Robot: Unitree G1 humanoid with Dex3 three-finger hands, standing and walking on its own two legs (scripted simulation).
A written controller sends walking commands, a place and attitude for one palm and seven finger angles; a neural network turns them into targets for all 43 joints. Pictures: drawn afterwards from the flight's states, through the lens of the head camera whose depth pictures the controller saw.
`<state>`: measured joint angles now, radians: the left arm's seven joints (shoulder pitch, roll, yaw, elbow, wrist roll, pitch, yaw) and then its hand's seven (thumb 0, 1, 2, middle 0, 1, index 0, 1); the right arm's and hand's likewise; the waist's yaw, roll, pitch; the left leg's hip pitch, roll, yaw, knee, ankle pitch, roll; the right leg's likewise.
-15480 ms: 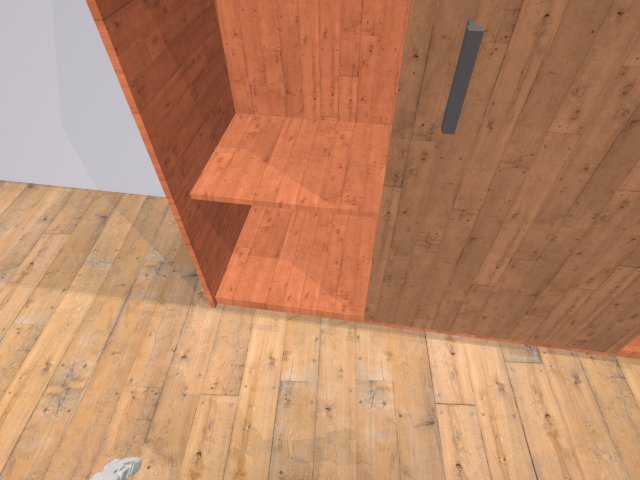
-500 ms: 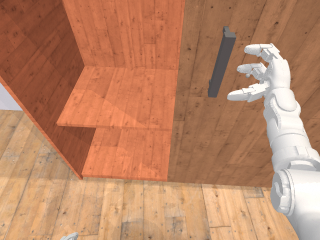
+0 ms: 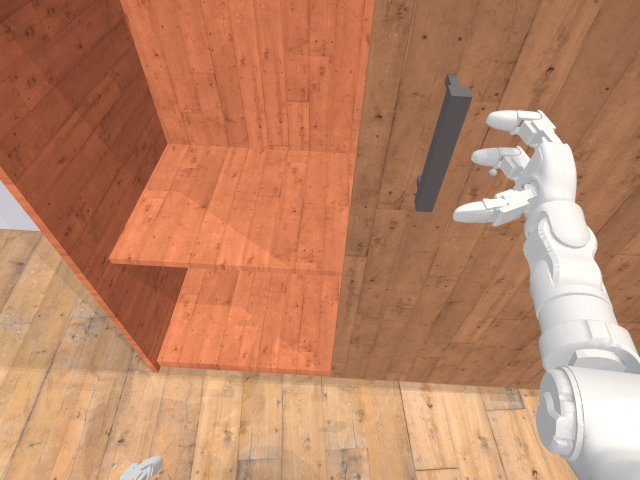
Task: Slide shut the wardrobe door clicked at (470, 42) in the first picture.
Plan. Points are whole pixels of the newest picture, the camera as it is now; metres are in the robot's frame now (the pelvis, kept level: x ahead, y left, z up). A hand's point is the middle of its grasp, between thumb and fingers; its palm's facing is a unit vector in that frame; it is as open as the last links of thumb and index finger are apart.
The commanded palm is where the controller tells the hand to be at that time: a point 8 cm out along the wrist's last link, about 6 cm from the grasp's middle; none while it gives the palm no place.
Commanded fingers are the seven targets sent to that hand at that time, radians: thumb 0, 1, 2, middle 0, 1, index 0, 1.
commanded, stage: move the hooked fingers beside the handle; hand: right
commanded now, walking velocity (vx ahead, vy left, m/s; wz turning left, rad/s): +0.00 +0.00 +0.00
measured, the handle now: (436, 147) +0.49 -0.10 +0.18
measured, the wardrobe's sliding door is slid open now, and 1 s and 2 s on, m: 0.54 0.54 0.54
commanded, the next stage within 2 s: feel for the door with the fingertips in 1.10 s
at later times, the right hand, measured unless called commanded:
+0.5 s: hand (481, 181) +0.45 -0.16 +0.16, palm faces +0.00 +1.00 -0.04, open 13.9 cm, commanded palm +0.42 -0.20 +0.16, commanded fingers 0.00 0.50 -0.30 0.30 1.20 0.30 1.20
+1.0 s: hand (489, 190) +0.42 -0.16 +0.17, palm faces +0.01 +1.00 -0.03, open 14.0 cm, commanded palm +0.40 -0.21 +0.17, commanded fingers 0.00 0.50 -0.30 0.30 1.20 0.30 1.20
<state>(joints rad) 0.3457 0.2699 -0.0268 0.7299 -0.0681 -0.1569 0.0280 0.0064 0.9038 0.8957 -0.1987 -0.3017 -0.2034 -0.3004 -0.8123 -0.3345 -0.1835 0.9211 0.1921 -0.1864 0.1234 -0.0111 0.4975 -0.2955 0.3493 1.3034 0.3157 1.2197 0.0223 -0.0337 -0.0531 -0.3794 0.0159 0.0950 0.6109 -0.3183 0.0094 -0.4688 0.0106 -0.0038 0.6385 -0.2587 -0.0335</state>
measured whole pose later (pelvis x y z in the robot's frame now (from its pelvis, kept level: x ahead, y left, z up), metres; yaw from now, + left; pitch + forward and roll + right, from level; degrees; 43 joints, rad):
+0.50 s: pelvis +0.02 +0.00 +0.01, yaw +2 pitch +3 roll +1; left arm 0.30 0.26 -0.03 0.68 -0.07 -0.11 0.04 0.01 0.90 0.90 -0.20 -0.30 -0.20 -0.30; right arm -0.61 -0.31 -0.21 0.69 0.18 -0.10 0.13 -0.01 0.50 -0.30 0.34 1.24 0.31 1.22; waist 0.04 -0.04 -0.04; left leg -0.28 0.00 0.07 0.54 -0.31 0.01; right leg -0.37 0.00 -0.03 0.58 -0.27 -0.03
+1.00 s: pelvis +0.03 +0.01 +0.01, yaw +1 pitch +0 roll +1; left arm 0.24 0.27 -0.03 0.67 -0.08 -0.09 0.06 0.01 0.90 0.90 -0.20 -0.30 -0.20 -0.30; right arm -0.46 -0.30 -0.21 0.46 0.22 0.04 0.14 -0.01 0.50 -0.30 0.30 1.20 0.30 1.20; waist 0.02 -0.05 -0.03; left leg -0.18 0.00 0.08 0.48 -0.30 0.02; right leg -0.27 0.00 -0.02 0.51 -0.26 -0.02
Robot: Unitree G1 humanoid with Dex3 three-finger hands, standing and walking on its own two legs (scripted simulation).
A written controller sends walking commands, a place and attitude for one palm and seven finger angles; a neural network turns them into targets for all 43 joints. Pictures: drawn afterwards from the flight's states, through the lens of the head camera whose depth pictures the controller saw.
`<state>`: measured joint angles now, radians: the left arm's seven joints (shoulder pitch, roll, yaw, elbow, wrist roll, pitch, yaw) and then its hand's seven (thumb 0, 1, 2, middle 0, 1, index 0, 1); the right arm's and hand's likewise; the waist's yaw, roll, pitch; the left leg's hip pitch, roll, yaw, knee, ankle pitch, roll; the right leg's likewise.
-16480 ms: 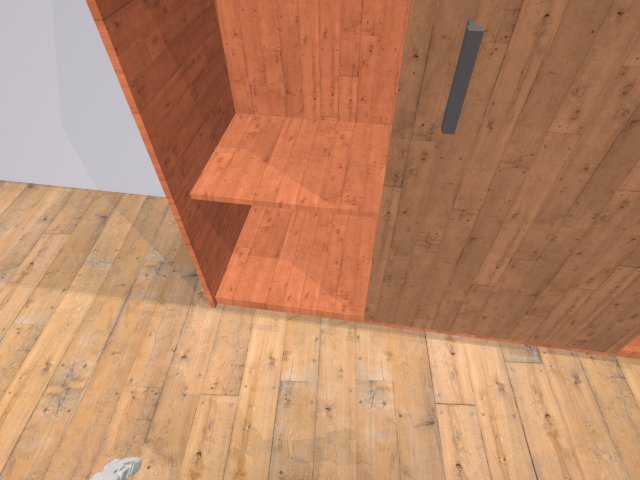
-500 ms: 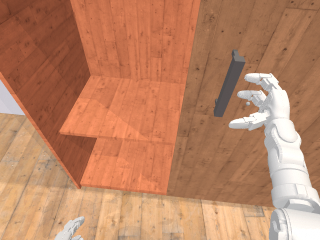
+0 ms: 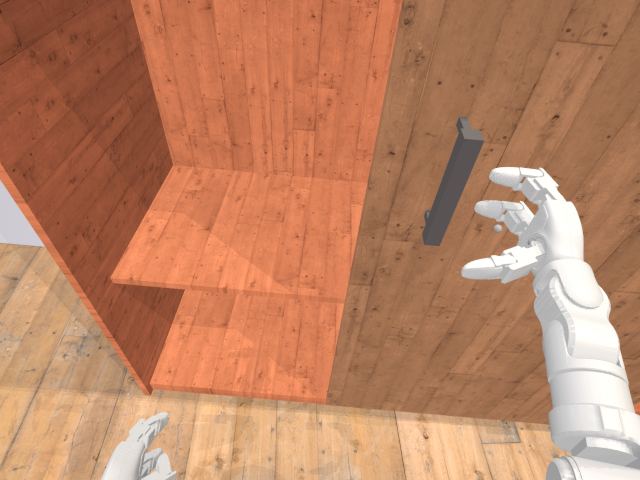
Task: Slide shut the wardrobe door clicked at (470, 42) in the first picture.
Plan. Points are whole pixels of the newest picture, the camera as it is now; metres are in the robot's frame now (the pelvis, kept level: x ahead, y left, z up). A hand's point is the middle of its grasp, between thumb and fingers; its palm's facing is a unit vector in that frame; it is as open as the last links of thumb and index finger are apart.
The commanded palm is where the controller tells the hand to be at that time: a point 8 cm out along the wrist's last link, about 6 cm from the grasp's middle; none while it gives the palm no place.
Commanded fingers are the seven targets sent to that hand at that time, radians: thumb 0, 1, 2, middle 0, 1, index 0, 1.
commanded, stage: move the hooked fingers beside the handle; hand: right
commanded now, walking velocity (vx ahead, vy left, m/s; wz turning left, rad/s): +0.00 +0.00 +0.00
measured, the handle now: (446, 184) +0.46 -0.12 +0.16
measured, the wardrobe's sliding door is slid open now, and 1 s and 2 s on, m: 0.54 0.54 0.54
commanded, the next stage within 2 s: feel for the door with the fingertips in 0.10 s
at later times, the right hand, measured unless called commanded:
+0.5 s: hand (473, 220) +0.39 -0.15 +0.16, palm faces -0.01 +1.00 +0.00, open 14.0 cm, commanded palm +0.37 -0.20 +0.16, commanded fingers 0.00 0.50 -0.30 0.30 1.20 0.30 1.20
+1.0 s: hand (467, 207) +0.41 -0.14 +0.17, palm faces +0.01 +1.00 -0.02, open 14.0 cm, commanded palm +0.39 -0.19 +0.16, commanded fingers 0.00 0.50 -0.30 0.30 1.20 0.30 1.20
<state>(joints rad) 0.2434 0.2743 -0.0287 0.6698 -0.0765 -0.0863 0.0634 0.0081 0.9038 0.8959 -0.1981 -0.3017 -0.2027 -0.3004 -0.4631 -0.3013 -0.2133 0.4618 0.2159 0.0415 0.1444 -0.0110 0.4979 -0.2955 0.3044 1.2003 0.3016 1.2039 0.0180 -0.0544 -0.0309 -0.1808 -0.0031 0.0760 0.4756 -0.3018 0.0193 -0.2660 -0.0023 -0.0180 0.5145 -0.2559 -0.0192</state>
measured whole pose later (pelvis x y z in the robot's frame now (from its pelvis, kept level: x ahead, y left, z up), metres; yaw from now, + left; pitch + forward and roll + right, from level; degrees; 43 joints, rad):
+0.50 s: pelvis -0.01 +0.00 +0.00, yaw +0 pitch +0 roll +1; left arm 0.26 0.27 -0.03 0.70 -0.07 -0.09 0.06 0.01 0.90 0.90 -0.20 -0.30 -0.20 -0.30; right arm -0.53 -0.26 -0.18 0.51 0.21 0.01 0.11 -0.01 0.50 -0.30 0.30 1.20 0.30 1.20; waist 0.03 -0.05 -0.02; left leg -0.19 0.00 0.07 0.47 -0.29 0.02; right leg -0.27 0.00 -0.02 0.50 -0.24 -0.02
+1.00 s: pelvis +0.00 +0.00 +0.00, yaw +1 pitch +1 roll +1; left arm 0.26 0.27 -0.02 0.70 -0.07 -0.08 0.05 0.01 0.90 0.90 -0.20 -0.30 -0.20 -0.30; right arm -0.58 -0.25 -0.17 0.56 0.18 0.02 0.06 -0.01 0.50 -0.30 0.30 1.20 0.30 1.20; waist 0.03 -0.05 -0.03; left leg -0.19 0.00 0.06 0.47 -0.29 0.02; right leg -0.26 0.00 -0.03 0.50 -0.24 -0.02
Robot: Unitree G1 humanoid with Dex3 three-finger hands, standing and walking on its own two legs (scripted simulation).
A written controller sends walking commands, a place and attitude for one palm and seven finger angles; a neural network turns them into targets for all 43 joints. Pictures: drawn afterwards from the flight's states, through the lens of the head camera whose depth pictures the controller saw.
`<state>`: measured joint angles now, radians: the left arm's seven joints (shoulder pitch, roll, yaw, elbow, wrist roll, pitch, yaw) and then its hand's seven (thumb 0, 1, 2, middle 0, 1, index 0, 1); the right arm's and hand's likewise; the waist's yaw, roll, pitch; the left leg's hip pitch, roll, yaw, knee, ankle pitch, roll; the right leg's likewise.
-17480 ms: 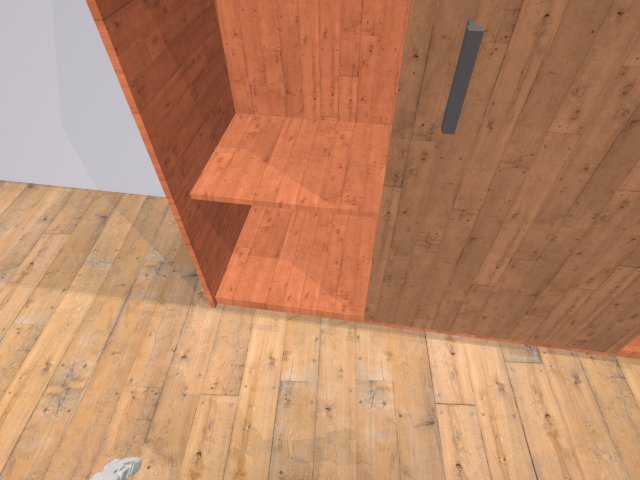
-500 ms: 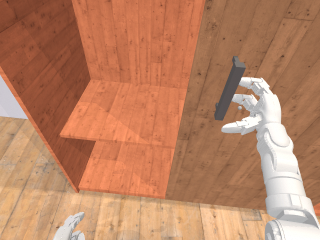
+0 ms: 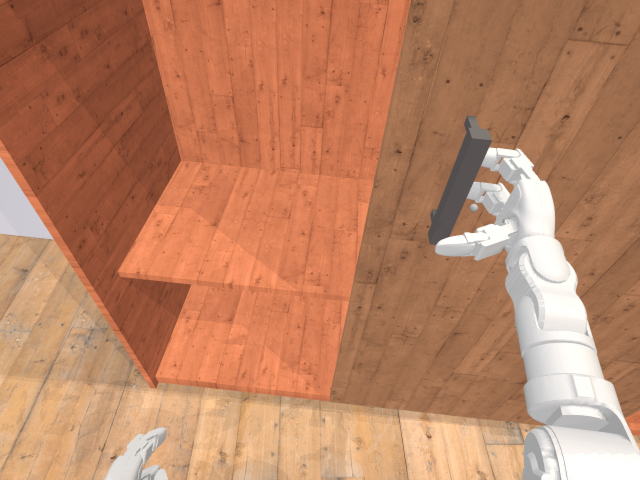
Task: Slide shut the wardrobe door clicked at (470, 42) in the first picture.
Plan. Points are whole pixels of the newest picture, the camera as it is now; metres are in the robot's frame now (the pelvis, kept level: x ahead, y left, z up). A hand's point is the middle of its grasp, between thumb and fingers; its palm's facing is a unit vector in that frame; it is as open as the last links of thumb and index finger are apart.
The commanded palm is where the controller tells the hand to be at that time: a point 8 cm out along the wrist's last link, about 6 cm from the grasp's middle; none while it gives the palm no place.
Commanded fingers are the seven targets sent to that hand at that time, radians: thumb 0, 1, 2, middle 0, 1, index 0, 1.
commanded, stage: feel for the door with the fingertips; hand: right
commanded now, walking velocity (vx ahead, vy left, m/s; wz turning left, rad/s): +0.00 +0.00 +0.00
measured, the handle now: (453, 183) +0.46 -0.13 +0.16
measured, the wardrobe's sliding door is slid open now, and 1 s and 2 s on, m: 0.54 0.54 0.54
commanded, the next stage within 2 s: slide the fingers in behind the handle in 0.08 s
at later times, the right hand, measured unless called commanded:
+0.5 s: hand (473, 207) +0.41 -0.14 +0.17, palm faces +0.04 +1.00 -0.02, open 14.0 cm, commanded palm +0.39 -0.19 +0.16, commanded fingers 0.00 0.50 -0.30 0.30 1.20 0.30 1.20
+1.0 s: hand (457, 206) +0.42 -0.12 +0.16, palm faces +0.04 +1.00 -0.01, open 13.9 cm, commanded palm +0.40 -0.17 +0.16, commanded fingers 0.00 0.50 -0.30 0.30 1.20 0.30 1.20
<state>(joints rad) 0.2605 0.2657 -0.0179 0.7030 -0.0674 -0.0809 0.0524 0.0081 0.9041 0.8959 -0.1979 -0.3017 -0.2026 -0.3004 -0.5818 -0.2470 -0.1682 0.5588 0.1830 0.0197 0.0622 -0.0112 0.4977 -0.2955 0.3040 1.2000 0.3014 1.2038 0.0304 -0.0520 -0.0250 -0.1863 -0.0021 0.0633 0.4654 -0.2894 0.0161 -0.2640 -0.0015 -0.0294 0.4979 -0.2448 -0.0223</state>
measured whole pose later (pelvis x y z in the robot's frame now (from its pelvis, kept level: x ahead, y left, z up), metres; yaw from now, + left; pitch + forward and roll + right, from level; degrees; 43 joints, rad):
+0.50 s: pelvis -0.01 +0.00 +0.00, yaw +1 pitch +0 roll +0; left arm 0.28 0.26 -0.02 0.70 -0.07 -0.07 0.05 0.01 0.90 0.90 -0.20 -0.30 -0.20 -0.30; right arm -0.61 -0.26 -0.19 0.62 0.18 -0.01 0.06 -0.01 0.50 -0.30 0.31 1.20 0.30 1.20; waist 0.04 -0.05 -0.03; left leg -0.20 -0.01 0.05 0.47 -0.28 0.02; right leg -0.27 -0.01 -0.04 0.50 -0.23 -0.02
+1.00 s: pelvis -0.01 +0.00 +0.00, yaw +0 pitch +1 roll +0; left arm 0.27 0.25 -0.02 0.72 -0.06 -0.09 0.04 0.01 0.90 0.90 -0.20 -0.30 -0.20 -0.30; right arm -0.64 -0.21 -0.15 0.65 0.16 -0.03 0.00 -0.01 0.50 -0.30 0.34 1.24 0.31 1.21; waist 0.03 -0.05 -0.02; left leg -0.21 -0.01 0.06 0.48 -0.28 0.02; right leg -0.28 -0.01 -0.03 0.50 -0.24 -0.02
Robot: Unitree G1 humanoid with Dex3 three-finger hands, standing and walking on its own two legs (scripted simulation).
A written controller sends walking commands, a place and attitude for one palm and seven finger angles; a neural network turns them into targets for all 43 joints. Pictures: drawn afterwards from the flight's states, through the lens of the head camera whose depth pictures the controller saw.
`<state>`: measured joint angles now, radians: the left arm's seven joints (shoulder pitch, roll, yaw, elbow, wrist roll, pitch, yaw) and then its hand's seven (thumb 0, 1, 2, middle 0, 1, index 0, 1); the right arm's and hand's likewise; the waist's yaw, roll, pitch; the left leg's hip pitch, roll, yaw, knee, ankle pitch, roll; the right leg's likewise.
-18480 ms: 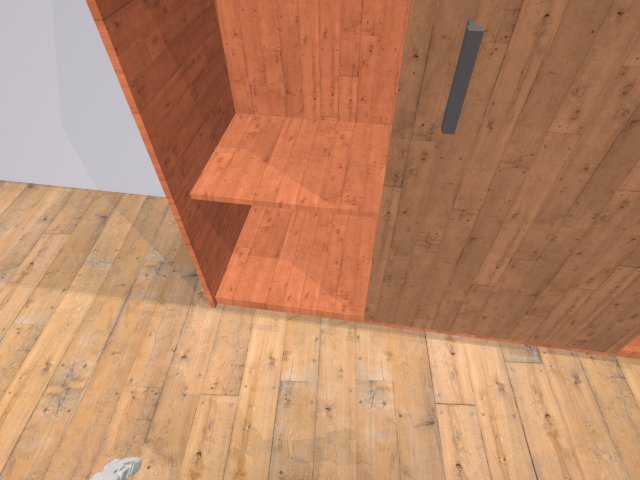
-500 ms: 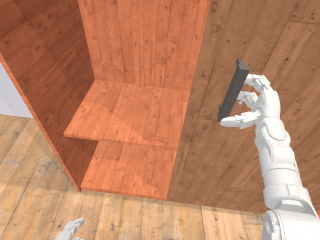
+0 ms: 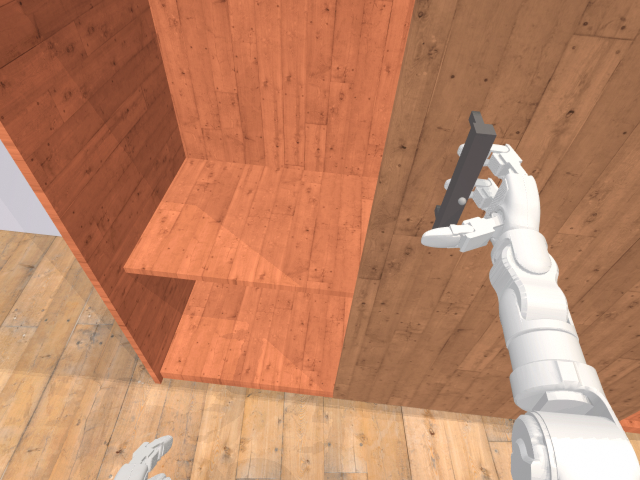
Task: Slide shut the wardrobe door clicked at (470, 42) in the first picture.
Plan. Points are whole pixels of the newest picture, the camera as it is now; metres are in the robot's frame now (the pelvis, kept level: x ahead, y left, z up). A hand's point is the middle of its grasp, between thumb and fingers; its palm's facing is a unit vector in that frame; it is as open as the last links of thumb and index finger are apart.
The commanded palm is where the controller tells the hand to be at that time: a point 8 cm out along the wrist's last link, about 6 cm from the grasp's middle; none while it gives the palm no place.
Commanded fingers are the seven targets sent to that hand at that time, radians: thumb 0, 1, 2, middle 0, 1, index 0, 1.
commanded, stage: move the hooked fingers beside the handle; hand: right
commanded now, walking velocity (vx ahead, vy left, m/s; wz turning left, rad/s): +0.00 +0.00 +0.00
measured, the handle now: (457, 179) +0.47 -0.13 +0.16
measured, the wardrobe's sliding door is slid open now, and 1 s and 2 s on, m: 0.54 0.54 0.54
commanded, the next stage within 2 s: none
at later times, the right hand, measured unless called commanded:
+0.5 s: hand (466, 200) +0.43 -0.13 +0.17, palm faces +0.02 +1.00 -0.01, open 13.7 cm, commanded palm +0.41 -0.20 +0.16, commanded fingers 0.00 0.50 -0.30 0.30 1.20 0.30 1.20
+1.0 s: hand (472, 200) +0.43 -0.14 +0.17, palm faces -0.02 +1.00 +0.00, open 13.4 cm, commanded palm +0.41 -0.22 +0.16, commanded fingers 0.00 0.50 -0.30 0.30 1.20 0.30 1.20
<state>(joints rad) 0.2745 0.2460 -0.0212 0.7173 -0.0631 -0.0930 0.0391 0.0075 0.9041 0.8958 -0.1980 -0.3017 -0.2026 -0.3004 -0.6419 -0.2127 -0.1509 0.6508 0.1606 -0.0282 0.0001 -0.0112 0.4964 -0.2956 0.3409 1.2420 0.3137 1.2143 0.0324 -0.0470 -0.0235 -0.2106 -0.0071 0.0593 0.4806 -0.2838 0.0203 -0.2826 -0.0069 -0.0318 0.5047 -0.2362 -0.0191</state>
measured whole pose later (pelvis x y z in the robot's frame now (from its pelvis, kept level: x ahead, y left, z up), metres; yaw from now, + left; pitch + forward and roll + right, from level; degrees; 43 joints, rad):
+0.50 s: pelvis +0.00 +0.00 +0.00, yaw +0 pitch +1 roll +1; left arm 0.28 0.26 -0.03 0.71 -0.07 -0.09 0.05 0.01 0.90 0.90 -0.20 -0.30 -0.20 -0.30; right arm -0.68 -0.24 -0.19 0.72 0.16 -0.05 0.05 -0.01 0.50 -0.30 0.40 1.23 0.35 1.23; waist 0.05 -0.05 -0.03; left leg -0.23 -0.01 0.06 0.49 -0.28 0.02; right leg -0.30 -0.01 -0.03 0.52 -0.23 -0.02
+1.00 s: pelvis -0.01 +0.00 +0.00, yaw +1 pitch +2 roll +1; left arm 0.30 0.26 -0.04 0.68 -0.07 -0.09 0.07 0.01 0.90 0.90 -0.20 -0.30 -0.20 -0.30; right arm -0.69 -0.29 -0.24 0.76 0.16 -0.06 0.13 -0.01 0.50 -0.30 0.50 1.23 0.41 1.23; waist 0.07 -0.04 -0.03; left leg -0.26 -0.02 0.05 0.49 -0.27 0.02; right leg -0.33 -0.02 -0.04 0.53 -0.23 -0.02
